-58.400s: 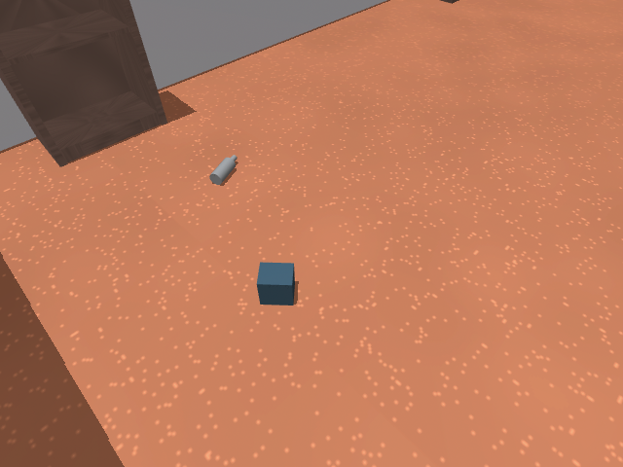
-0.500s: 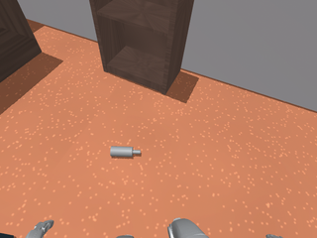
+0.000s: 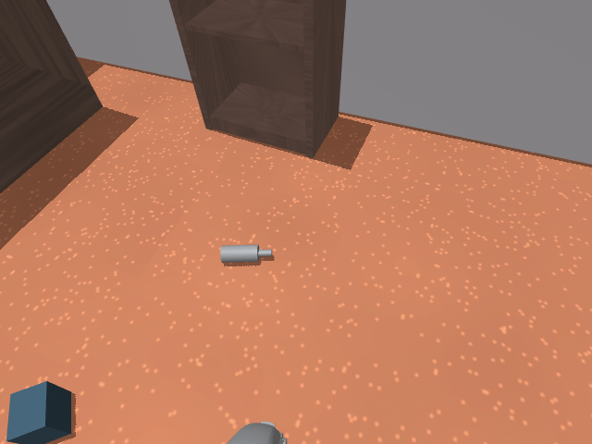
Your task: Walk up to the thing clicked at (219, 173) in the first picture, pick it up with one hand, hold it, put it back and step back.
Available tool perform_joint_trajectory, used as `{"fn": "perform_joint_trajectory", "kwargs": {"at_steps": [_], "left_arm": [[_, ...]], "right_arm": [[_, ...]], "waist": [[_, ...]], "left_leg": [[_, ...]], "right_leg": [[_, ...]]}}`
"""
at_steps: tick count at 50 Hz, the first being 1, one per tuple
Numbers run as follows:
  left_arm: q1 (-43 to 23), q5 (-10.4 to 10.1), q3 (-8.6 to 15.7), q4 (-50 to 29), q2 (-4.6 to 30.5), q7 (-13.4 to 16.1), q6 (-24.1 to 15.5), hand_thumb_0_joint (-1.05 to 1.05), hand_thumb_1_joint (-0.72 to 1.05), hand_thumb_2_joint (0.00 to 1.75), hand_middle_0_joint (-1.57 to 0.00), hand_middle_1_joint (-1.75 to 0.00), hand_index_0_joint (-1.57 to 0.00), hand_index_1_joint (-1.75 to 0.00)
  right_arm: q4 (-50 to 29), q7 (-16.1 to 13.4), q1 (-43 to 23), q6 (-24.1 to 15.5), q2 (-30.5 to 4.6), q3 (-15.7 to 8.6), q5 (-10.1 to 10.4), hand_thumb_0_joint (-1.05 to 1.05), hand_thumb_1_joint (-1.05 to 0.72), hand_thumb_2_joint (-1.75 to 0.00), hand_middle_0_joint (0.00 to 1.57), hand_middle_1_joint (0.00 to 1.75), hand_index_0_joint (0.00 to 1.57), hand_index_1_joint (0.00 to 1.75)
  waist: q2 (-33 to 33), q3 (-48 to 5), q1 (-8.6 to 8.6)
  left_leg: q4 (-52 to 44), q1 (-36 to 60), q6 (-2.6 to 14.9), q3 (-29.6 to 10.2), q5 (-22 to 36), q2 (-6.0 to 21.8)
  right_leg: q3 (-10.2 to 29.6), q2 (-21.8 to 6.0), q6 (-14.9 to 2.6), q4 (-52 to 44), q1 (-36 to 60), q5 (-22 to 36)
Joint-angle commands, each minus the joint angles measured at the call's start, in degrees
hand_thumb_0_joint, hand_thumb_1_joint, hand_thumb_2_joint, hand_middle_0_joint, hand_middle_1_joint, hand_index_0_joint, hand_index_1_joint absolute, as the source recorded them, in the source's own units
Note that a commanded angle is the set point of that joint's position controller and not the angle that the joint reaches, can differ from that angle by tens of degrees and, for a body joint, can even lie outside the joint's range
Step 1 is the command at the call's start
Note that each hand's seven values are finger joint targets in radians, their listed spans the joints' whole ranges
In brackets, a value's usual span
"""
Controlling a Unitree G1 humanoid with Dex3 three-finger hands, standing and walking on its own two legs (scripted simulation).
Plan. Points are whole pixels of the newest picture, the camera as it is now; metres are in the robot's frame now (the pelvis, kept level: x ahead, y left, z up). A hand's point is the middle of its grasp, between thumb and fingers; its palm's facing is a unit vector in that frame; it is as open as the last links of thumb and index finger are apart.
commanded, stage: step back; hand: left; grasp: from above
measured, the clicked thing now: (247, 253) +0.86 +0.25 -0.73
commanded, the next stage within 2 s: stand in 1.54 s
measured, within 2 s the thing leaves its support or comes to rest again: neither
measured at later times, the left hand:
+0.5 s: hand out of the picture -0.12 +0.23 -0.15, palm faces -0.01 -0.92 -0.40, open 7.4 cm
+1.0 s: hand out of the picture -0.12 +0.23 -0.14, palm faces +0.06 -0.91 -0.41, open 7.4 cm
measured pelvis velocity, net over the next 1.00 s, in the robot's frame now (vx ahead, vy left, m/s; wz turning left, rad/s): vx -0.18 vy -0.05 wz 0.05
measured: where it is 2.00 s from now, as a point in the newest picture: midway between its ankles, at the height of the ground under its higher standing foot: outside the picture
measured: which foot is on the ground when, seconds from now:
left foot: up 0.00-0.06, down 0.08-0.44, up 0.46-0.68, down 0.70-0.98, up 1.00-1.00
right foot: down 0.00-0.10, up 0.12-0.40, down 0.42-1.00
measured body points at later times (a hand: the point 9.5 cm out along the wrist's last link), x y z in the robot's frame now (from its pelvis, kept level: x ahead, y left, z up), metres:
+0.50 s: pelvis -0.17 -0.04 -0.01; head -0.15 -0.05 +0.44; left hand -0.12 +0.28 -0.12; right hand -0.05 -0.36 -0.12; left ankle -0.06 +0.11 -0.70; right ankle -0.19 -0.16 -0.73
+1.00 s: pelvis -0.18 -0.05 +0.00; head -0.18 -0.06 +0.45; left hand -0.13 +0.28 -0.11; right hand -0.10 -0.35 -0.13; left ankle -0.17 +0.09 -0.72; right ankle -0.16 -0.15 -0.73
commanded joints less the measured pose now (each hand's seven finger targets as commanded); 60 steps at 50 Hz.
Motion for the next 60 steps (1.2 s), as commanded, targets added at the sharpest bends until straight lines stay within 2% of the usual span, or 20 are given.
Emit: {"fn": "perform_joint_trajectory", "kwargs": {"at_steps": [1, 3, 4, 6, 11, 17, 20, 22, 23, 25, 31, 34, 36, 38, 46, 48, 49, 50, 54, 60], "left_arm": [[-3.71, -0.45, 4.26, -7.15, 15.30, 1.81, -1.37, 0.00, 0.90, 0.90, -0.20, -0.30, -0.20, -0.30], [-4.75, -1.31, 3.42, -7.65, 14.17, 1.49, -0.43, 0.00, 0.90, 0.90, -0.20, -0.30, -0.20, -0.30], [-2.95, -1.44, 2.69, -7.77, 11.67, 1.27, -0.10, 0.00, 0.90, 0.90, -0.20, -0.30, -0.20, -0.30], [-6.74, -1.77, 3.37, -8.16, 12.89, 2.02, 0.05, 0.00, 0.90, 0.90, -0.20, -0.30, -0.20, -0.30], [-1.25, -2.13, 4.02, -3.88, 12.89, 1.34, 0.34, 0.00, 0.90, 0.90, -0.20, -0.30, -0.20, -0.30], [-0.25, -1.27, 3.41, -1.33, 11.79, 0.16, -1.98, 0.00, 0.90, 0.90, -0.20, -0.30, -0.20, -0.30], [6.86, -0.24, 4.19, 4.51, 12.71, 0.33, -3.34, 0.00, 0.90, 0.90, -0.20, -0.30, -0.20, -0.30], [0.48, 0.87, 6.50, 0.50, 23.34, 0.84, -3.46, 0.00, 0.90, 0.90, -0.20, -0.30, -0.20, -0.30], [-3.55, 0.56, 6.31, -0.84, 22.72, 0.87, -3.89, 0.00, 0.90, 0.90, -0.20, -0.30, -0.20, -0.30], [-7.19, 0.22, 4.33, -0.79, 16.80, 1.13, -4.95, 0.00, 0.90, 0.90, -0.20, -0.30, -0.20, -0.30], [-0.88, 0.34, 4.63, 1.22, 17.35, 0.40, -5.51, 0.00, 0.90, 0.90, -0.20, -0.30, -0.20, -0.30], [-2.85, -0.39, 3.57, 1.04, 16.99, -0.07, -4.55, 0.00, 0.90, 0.90, -0.20, -0.30, -0.20, -0.30], [-1.35, -0.76, 1.54, 1.40, 11.65, -0.26, -4.44, 0.00, 0.90, 0.90, -0.20, -0.30, -0.20, -0.30], [-4.24, -1.26, 2.71, 1.96, 14.92, -0.02, -4.65, 0.00, 0.90, 0.90, -0.20, -0.30, -0.20, -0.30], [2.80, -0.92, 3.15, 6.61, 11.46, -0.37, -6.08, 0.00, 0.90, 0.90, -0.20, -0.30, -0.20, -0.30], [5.72, -0.06, 3.99, 7.73, 14.17, 0.42, -6.51, 0.00, 0.90, 0.90, -0.20, -0.30, -0.20, -0.30], [5.68, 0.30, 5.02, 6.98, 19.68, 0.76, -6.76, 0.00, 0.90, 0.90, -0.20, -0.30, -0.20, -0.30], [0.24, 0.32, 5.30, 5.05, 21.67, 0.63, -6.83, 0.00, 0.90, 0.90, -0.20, -0.30, -0.20, -0.30], [-3.98, -0.62, 3.60, 4.34, 15.93, 0.86, -7.88, 0.00, 0.90, 0.90, -0.20, -0.30, -0.20, -0.30], [-4.54, -1.53, 2.74, 4.94, 15.38, 0.79, -6.93, 0.00, 0.90, 0.90, -0.20, -0.30, -0.20, -0.30]], "right_arm": [[-4.76, -0.49, 0.02, -2.18, -8.00, -2.25, -0.89, 0.00, -0.90, -0.90, 0.20, 0.30, 0.20, 0.30], [-2.58, -0.41, 4.41, -2.55, -8.19, -2.82, -1.05, 0.00, -0.90, -0.90, 0.20, 0.30, 0.20, 0.30], [-2.69, -0.60, 3.30, -2.78, -10.48, -3.55, -1.62, 0.00, -0.90, -0.90, 0.20, 0.30, 0.20, 0.30], [-4.85, -0.16, 0.10, -2.68, -20.88, -5.25, -1.36, 0.00, -0.90, -0.90, 0.20, 0.30, 0.20, 0.30], [-5.38, -1.18, -5.87, -2.70, -13.13, -3.20, -1.81, 0.00, -0.90, -0.90, 0.20, 0.30, 0.20, 0.30], [-4.43, -0.28, -3.02, -1.60, -13.90, -4.13, -2.37, 0.00, -0.90, -0.90, 0.20, 0.30, 0.20, 0.30], [-3.97, 0.42, -4.31, -0.24, -11.65, -3.31, -1.90, 0.00, -0.90, -0.90, 0.20, 0.30, 0.20, 0.30], [-6.35, -0.15, -8.85, -0.68, -8.05, -2.41, -1.28, 0.00, -0.90, -0.90, 0.20, 0.30, 0.20, 0.30], [-5.54, -0.13, -9.32, -0.87, -11.44, -3.48, -1.01, 0.00, -0.90, -0.90, 0.20, 0.30, 0.20, 0.30], [-2.44, 0.17, -5.19, -1.69, -9.83, -2.79, -0.51, 0.00, -0.90, -0.90, 0.20, 0.30, 0.20, 0.30], [-1.56, 1.88, -6.36, -2.94, -8.84, -2.43, -1.66, 0.00, -0.90, -0.90, 0.20, 0.30, 0.20, 0.30], [1.23, 1.94, -1.93, -3.93, -8.15, -3.02, -1.42, 0.00, -0.90, -0.90, 0.20, 0.30, 0.20, 0.30], [2.68, 1.53, 1.64, -4.77, -10.94, -4.39, -1.77, 0.00, -0.90, -0.90, 0.20, 0.30, 0.20, 0.30], [2.17, 1.88, 2.40, -4.79, -17.67, -5.61, -1.47, 0.00, -0.90, -0.90, 0.20, 0.30, 0.20, 0.30], [0.94, 2.05, -4.35, -3.79, -11.78, -3.55, -1.25, 0.00, -0.90, -0.90, 0.20, 0.30, 0.20, 0.30], [-0.11, 1.81, -5.49, -3.15, -6.01, -1.60, -0.62, 0.00, -0.90, -0.90, 0.20, 0.30, 0.20, 0.30], [-0.66, 1.29, -6.48, -3.04, -4.11, -1.11, -0.67, 0.00, -0.90, -0.90, 0.20, 0.30, 0.20, 0.30], [0.59, 0.63, -5.47, -3.00, -8.63, -2.47, -1.18, 0.00, -0.90, -0.90, 0.20, 0.30, 0.20, 0.30], [4.20, 1.31, -0.43, -3.77, -8.30, -2.39, -0.95, 0.00, -0.90, -0.90, 0.20, 0.30, 0.20, 0.30], [4.78, 1.59, -2.17, -4.26, -6.05, -1.88, -1.20, 0.00, -0.90, -0.90, 0.20, 0.30, 0.20, 0.30]], "waist": [[-12.37, -8.10, 0.85], [-7.88, -10.85, -1.00], [-2.80, -11.55, 0.43], [12.76, -10.74, -2.46], [6.06, -7.47, 1.58], [10.54, -11.70, -1.80], [4.56, -9.14, 1.17], [-14.35, -3.85, 4.35], [-9.18, 0.91, 2.63], [-2.97, 0.27, -1.00], [-10.33, -1.87, 3.20], [-9.12, -3.09, -0.03], [0.70, -6.88, -1.65], [7.13, -5.59, -3.03], [7.79, -5.07, 1.71], [-2.60, -5.11, 4.30], [-11.80, -3.90, 5.23], [-7.78, 0.45, 3.44], [-5.72, -1.52, 0.54], [-9.10, -6.46, 0.41]], "left_leg": [[-19.29, 2.85, 0.51, 4.50, 0.92, 3.90], [-37.17, 11.16, 1.27, 6.79, 16.84, 3.07], [-37.72, 16.40, 3.05, -2.82, 23.56, 9.45], [-38.84, 9.41, 18.05, -26.86, 35.68, 29.25], [-34.39, 6.93, 14.70, -9.68, 35.33, 20.96], [-35.80, 14.94, 12.52, -8.81, 6.33, 18.80], [-26.15, 0.60, 6.89, -2.27, -1.29, 12.78], [-6.76, -7.39, 0.50, -3.81, -5.76, 2.72], [-0.77, -4.70, -0.37, -7.07, -2.90, 4.93], [1.47, -5.32, 0.13, -4.94, 4.44, 2.00], [-17.02, -0.42, -0.57, 2.01, 0.37, 5.16], [-32.69, 13.79, 0.88, 6.16, 5.67, 3.73], [-37.93, 25.83, 4.52, -7.97, 3.17, 9.90], [-46.42, 15.64, 15.72, -28.53, -16.81, 24.17], [-36.37, 2.88, 8.73, -7.45, 0.91, 14.99], [-22.54, -7.65, 3.40, -1.60, -1.23, 7.89], [-11.06, -12.09, 1.55, -0.08, -4.49, 0.59], [-5.34, -7.17, 0.85, -4.01, -4.89, 4.81], [-8.09, -2.08, 0.72, -3.13, 3.78, 7.02], [-26.11, 8.05, 0.95, 8.28, 10.88, 5.50]], "right_leg": [[10.26, -12.13, -10.63, -4.99, 10.29, 27.49], [7.56, -9.38, -7.63, 2.48, 9.42, 24.86], [6.52, -6.52, -5.20, 5.85, 1.91, 15.75], [4.50, 4.55, -1.08, 25.48, -6.14, -20.03], [8.73, 6.54, -0.75, 36.38, -6.56, -12.67], [0.58, 3.68, -0.17, 2.39, -0.14, -13.11], [1.74, 3.71, -2.95, -16.32, 13.35, -4.68], [34.66, -21.33, -14.28, -26.68, -4.98, -28.53], [34.70, -21.83, -15.65, -26.14, -10.97, -27.83], [17.30, -11.64, -10.10, -18.47, -3.37, -4.48], [15.07, -11.57, -10.47, -17.97, 4.55, -13.46], [11.93, -11.24, -9.34, -14.00, -1.26, -8.68], [4.01, -4.22, -4.59, -1.96, -9.72, -2.71], [0.36, 0.72, -1.98, 14.13, -9.93, -16.11], [-5.01, 3.65, -1.80, -6.42, 9.10, -1.61], [7.43, -2.39, -3.82, -16.49, 17.89, -6.47], [29.07, -16.28, -8.89, -26.68, 13.21, -24.19], [34.04, -23.04, -14.10, -27.84, 2.26, -28.82], [15.02, -13.88, -10.15, -21.68, 4.64, -3.14], [3.55, -10.91, -7.87, -9.90, 8.50, 31.82]]}}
